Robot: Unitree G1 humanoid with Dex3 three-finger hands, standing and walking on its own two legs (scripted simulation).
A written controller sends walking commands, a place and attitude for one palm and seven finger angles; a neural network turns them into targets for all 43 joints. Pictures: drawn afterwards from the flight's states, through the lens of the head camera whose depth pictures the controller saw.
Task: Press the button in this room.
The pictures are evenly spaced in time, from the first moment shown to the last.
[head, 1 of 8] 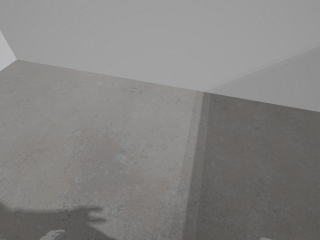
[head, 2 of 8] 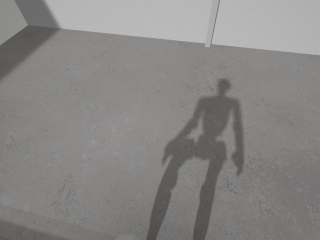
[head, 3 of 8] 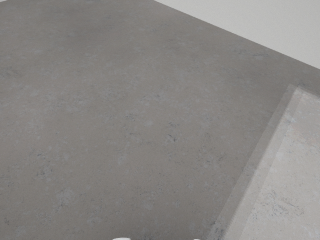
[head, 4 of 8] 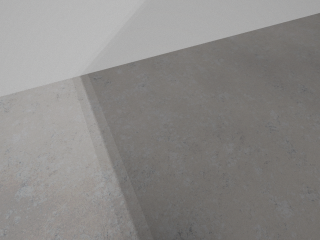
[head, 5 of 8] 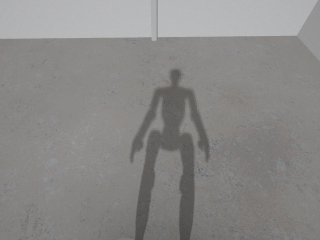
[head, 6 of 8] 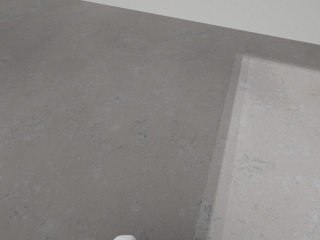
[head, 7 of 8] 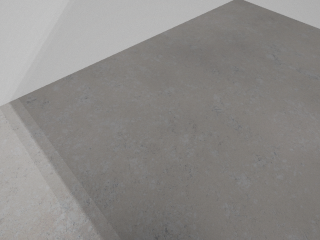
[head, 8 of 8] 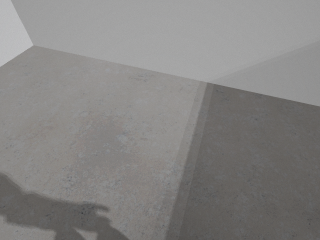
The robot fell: no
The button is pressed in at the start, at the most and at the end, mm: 0 0 0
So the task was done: no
